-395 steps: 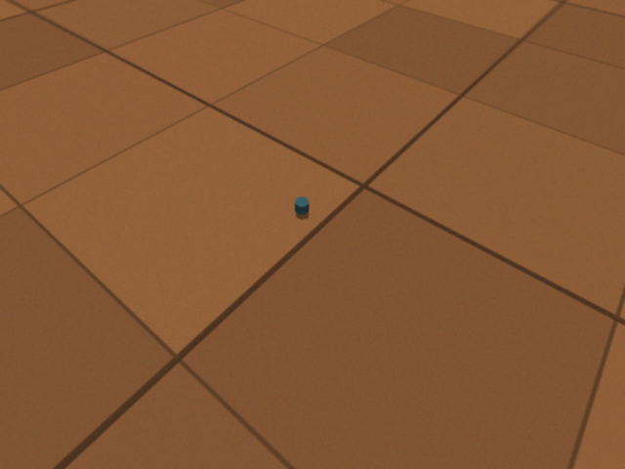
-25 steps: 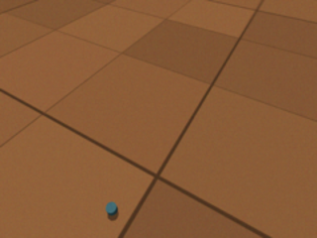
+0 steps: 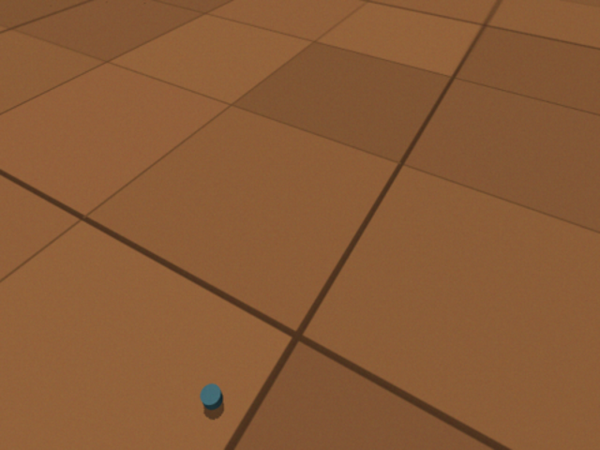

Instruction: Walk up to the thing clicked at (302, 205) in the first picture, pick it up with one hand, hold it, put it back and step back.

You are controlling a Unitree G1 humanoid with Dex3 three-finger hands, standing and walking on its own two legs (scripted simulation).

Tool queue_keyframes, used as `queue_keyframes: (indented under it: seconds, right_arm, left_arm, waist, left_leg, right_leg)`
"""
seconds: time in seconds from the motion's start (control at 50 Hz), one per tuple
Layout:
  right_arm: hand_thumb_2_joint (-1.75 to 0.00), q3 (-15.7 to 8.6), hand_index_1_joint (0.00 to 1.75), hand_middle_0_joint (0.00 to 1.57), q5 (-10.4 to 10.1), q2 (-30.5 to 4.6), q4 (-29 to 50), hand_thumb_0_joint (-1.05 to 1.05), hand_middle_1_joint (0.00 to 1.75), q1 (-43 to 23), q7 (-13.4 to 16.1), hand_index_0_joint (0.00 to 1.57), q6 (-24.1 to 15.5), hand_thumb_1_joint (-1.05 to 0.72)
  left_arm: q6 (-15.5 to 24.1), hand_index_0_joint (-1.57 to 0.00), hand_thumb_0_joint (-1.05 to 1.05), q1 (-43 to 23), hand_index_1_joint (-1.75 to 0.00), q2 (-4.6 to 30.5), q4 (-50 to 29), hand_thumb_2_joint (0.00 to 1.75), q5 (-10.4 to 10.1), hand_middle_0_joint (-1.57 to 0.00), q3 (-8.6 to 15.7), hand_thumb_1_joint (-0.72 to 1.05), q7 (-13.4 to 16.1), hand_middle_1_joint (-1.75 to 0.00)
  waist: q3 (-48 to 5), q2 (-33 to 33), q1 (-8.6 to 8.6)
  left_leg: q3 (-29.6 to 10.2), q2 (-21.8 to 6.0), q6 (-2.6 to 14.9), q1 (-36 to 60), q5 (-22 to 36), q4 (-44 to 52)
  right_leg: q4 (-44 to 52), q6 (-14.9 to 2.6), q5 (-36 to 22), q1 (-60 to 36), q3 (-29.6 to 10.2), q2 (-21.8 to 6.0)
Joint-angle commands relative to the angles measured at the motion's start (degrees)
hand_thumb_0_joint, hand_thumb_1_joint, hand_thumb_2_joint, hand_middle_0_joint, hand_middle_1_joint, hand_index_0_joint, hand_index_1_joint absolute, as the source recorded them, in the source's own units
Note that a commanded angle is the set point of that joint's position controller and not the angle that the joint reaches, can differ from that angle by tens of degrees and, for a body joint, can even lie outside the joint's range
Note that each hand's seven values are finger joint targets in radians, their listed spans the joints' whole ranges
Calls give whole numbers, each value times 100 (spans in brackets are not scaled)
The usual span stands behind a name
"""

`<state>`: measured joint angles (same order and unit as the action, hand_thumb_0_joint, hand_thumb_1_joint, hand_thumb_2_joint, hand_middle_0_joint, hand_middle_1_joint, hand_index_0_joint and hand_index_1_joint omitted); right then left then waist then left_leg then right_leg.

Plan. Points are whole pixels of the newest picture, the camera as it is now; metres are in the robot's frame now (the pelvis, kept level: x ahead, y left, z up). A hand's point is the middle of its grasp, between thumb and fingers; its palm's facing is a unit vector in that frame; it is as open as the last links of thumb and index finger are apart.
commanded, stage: stand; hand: left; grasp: from above
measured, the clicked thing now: (211, 396) +0.41 +0.27 -0.76
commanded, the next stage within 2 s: rise first in 0.60 s
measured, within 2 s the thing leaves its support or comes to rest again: neither
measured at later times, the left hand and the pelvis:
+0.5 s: hand out of the picture +0.07 +0.26 -0.16, palm faces -0.03 -0.94 -0.35, open 7.4 cm; pelvis +0.00 +0.00 +0.00, yaw +0 degrees
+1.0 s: hand out of the picture +0.14 +0.26 -0.17, palm faces -0.05 -0.93 -0.37, open 9.9 cm; pelvis -0.02 +0.00 -0.03, yaw +0 degrees
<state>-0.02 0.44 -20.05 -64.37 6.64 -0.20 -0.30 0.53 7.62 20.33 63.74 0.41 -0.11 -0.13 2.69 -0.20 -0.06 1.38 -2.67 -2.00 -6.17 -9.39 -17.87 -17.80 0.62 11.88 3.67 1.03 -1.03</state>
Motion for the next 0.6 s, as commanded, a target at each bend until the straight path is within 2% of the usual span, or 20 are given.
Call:
queue_keyframes:
  seconds: [0.0,0.1,0.22,0.38,0.52,0.58]
  right_arm:
    - [-90,-238,30,20,16,-1226,307,0,30,-180,55,20,-111,-90]
    - [-90,-244,30,20,17,-1209,293,0,30,-188,44,20,-100,-90]
    - [-90,-252,30,20,18,-1227,300,0,30,-165,47,20,-111,-90]
    - [-90,-242,30,20,21,-1235,294,0,30,-147,55,20,-111,-90]
    - [-90,-248,30,20,7,-1222,324,0,30,-162,58,20,-126,-90]
    - [-90,-240,30,20,8,-1233,310,0,30,-149,60,20,-126,-90]
  left_arm:
    - [117,-20,0,-206,-30,1222,-347,90,7,-20,245,90,72,-30]
    - [118,-20,0,-190,-30,1237,-349,90,33,-20,245,90,71,-30]
    - [125,-20,0,-172,-30,1242,-350,90,13,-20,239,90,69,-30]
    - [122,-20,0,-165,-30,1236,-340,90,12,-20,234,90,75,-30]
    - [123,-20,0,-180,-30,1244,-354,90,18,-20,249,90,81,-30]
    - [117,-20,0,-171,-30,1219,-346,90,8,-20,245,90,78,-30]
  waist:
    - [-237,-21,27]
    - [-255,34,29]
    - [-405,5,23]
    - [-338,22,25]
    - [-467,13,23]
    - [-387,-5,7]
  left_leg:
    - [-432,-526,257,137,676,227]
    - [-474,-536,256,151,596,235]
    - [-461,-567,272,202,833,147]
    - [-475,-567,264,203,844,168]
    - [-439,-576,272,273,1175,120]
    - [-445,-575,287,230,1058,132]
  right_leg:
    - [358,-156,-830,237,-489,-676]
    - [379,-167,-698,286,-476,-654]
    - [311,-177,-938,176,-497,-691]
    - [300,-163,-913,245,-473,-678]
    - [200,-177,-1283,99,-435,-691]
    - [241,-178,-1170,125,-463,-697]
